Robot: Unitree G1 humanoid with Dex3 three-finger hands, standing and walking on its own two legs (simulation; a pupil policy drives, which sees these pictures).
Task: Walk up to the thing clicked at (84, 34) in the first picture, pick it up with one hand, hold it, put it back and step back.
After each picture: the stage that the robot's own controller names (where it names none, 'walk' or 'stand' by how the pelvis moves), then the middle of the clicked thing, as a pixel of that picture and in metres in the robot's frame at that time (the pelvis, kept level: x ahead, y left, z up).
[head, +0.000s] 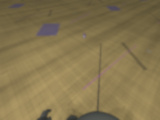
stand; (84, 35) +2.21 +0.24 -0.72
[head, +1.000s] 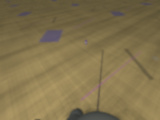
walk; (86, 42) +2.08 +0.35 -0.72
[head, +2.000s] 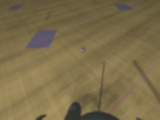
walk; (83, 49) +1.45 +0.29 -0.72
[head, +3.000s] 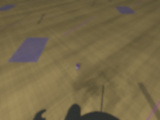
walk; (77, 66) +0.92 +0.28 -0.71
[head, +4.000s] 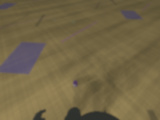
walk; (75, 83) +0.58 +0.22 -0.70
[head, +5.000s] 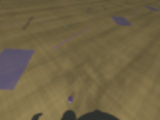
walk; (70, 99) +0.37 +0.17 -0.70
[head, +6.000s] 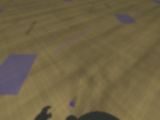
stand; (72, 104) +0.31 +0.20 -0.72
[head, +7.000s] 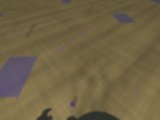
stand; (72, 105) +0.31 +0.21 -0.72
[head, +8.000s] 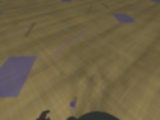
stand; (72, 105) +0.31 +0.20 -0.73
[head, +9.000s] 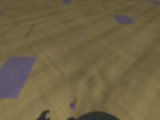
stand; (72, 106) +0.30 +0.20 -0.73
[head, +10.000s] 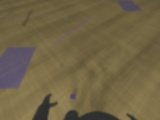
go down; (72, 97) +0.32 +0.19 -0.71
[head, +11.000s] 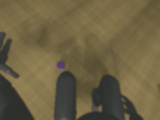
go down; (61, 66) +0.39 +0.23 -0.29
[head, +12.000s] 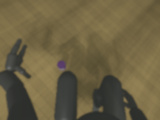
close in; (61, 65) +0.39 +0.23 -0.28
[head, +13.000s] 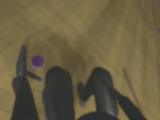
close in; (37, 63) +0.38 +0.25 -0.22
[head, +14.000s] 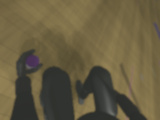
close; (32, 62) +0.37 +0.26 -0.22
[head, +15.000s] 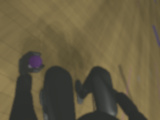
lift; (34, 62) +0.36 +0.25 -0.23
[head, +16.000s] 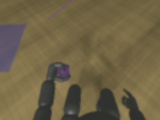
lift; (64, 73) +0.32 +0.19 +0.00
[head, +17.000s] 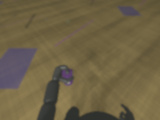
hold; (67, 77) +0.31 +0.17 +0.02
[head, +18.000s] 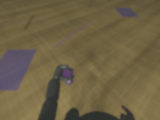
hold; (68, 76) +0.33 +0.17 +0.00
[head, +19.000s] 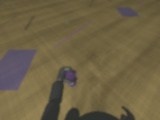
crouch; (71, 78) +0.32 +0.15 -0.01
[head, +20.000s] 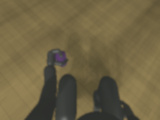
lower; (61, 59) +0.42 +0.20 -0.09
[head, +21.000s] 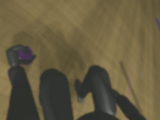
lower; (26, 56) +0.41 +0.28 -0.22
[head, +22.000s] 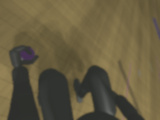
lower; (27, 56) +0.41 +0.27 -0.23
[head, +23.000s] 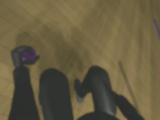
lower; (29, 56) +0.40 +0.27 -0.23
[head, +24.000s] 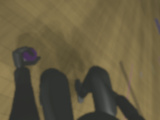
lower; (30, 57) +0.40 +0.27 -0.22
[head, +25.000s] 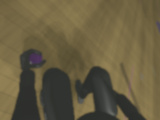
open; (35, 60) +0.38 +0.25 -0.23
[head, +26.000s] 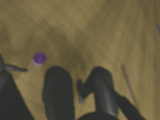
stand; (38, 59) +0.38 +0.24 -0.22
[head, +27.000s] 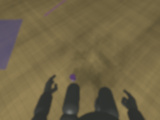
walk; (72, 77) +0.39 +0.18 -0.48
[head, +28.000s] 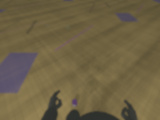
stand; (74, 102) +0.34 +0.16 -0.66
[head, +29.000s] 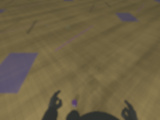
stand; (74, 103) +0.33 +0.17 -0.66
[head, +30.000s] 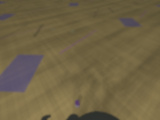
stand; (77, 103) +0.36 +0.15 -0.72
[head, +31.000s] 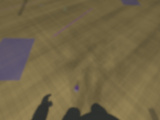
walk; (76, 88) +0.39 +0.10 -0.71
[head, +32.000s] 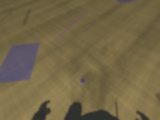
walk; (82, 81) +0.53 +0.12 -0.69
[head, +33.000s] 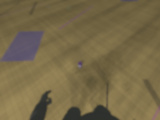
walk; (80, 64) +0.82 +0.17 -0.69
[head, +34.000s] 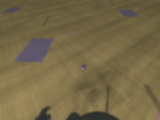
stand; (83, 67) +0.96 +0.16 -0.70
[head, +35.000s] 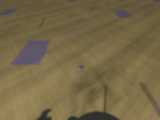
stand; (80, 68) +0.96 +0.19 -0.73
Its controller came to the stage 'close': yes
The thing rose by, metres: 0.71
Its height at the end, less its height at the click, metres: +0.00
